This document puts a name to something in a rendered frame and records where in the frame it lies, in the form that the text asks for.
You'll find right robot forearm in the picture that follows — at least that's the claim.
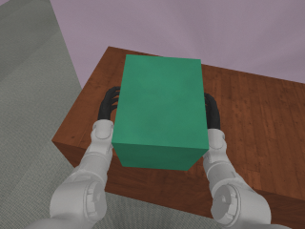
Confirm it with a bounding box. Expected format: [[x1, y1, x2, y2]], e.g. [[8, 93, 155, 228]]
[[203, 128, 272, 220]]

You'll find robot right upper arm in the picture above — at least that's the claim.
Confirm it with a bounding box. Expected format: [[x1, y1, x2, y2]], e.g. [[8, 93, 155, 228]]
[[211, 184, 292, 229]]

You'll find robot right hand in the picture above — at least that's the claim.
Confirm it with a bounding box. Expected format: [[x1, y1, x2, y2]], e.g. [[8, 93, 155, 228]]
[[204, 93, 221, 130]]

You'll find carton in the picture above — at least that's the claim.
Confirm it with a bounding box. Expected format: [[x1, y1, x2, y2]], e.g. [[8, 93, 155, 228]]
[[112, 54, 210, 171]]

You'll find pedestal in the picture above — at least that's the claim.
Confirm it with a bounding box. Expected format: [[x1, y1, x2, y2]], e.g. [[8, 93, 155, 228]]
[[51, 46, 305, 229]]

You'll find robot left hand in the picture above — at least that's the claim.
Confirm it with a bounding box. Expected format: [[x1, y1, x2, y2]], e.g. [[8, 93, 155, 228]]
[[97, 86, 121, 121]]

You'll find robot left upper arm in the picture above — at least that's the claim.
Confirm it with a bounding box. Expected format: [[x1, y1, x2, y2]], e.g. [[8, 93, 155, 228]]
[[22, 179, 108, 229]]

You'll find left robot forearm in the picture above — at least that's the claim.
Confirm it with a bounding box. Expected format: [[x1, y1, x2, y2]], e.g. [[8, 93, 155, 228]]
[[50, 119, 114, 216]]

